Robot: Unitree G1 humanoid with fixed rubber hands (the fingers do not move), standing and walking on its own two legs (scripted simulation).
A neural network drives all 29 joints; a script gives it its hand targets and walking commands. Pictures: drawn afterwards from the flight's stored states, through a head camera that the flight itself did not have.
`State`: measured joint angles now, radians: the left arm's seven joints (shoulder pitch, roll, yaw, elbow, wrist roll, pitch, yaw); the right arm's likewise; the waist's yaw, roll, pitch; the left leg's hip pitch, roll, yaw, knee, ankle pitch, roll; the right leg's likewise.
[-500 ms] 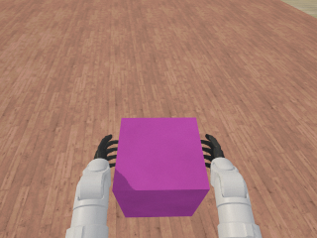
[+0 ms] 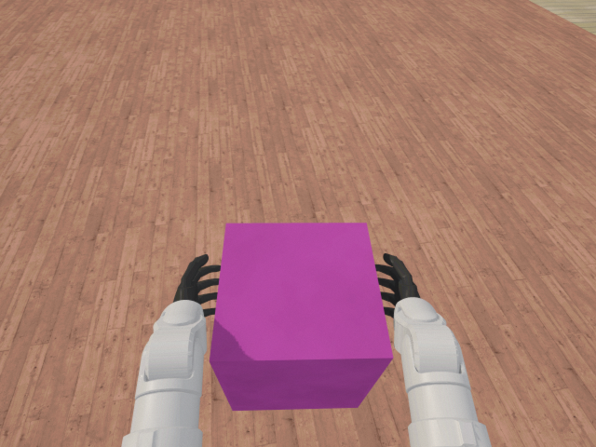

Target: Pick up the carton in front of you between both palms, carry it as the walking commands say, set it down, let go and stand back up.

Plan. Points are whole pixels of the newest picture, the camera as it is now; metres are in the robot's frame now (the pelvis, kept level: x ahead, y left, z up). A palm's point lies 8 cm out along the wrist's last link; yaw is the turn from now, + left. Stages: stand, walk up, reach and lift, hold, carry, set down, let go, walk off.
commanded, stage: hold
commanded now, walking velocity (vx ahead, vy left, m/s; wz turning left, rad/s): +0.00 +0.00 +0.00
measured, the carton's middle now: (296, 321) +0.30 +0.00 -0.05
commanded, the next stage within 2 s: set down in 0.92 s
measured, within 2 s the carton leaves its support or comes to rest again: neither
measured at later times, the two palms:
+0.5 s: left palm (197, 298) +0.29 +0.14 +0.04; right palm (419, 324) +0.25 -0.15 +0.05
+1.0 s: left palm (204, 283) +0.31 +0.14 +0.04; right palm (421, 310) +0.27 -0.16 +0.05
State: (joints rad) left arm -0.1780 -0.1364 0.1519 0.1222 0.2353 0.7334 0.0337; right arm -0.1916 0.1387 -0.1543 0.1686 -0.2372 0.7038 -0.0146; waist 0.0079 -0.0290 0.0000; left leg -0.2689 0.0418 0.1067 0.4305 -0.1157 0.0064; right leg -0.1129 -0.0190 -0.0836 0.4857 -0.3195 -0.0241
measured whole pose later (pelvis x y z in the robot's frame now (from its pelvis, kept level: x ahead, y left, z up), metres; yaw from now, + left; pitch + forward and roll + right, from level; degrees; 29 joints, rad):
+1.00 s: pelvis +0.01 +0.03 +0.01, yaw -9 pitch -6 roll +0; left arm -0.27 -0.15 0.22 0.25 0.29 0.73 0.01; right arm -0.28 0.16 -0.24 0.30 -0.28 0.69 0.01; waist 0.00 -0.04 0.02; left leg -0.12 -0.03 -0.02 0.35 -0.12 0.02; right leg -0.02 0.01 0.12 0.38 -0.26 0.01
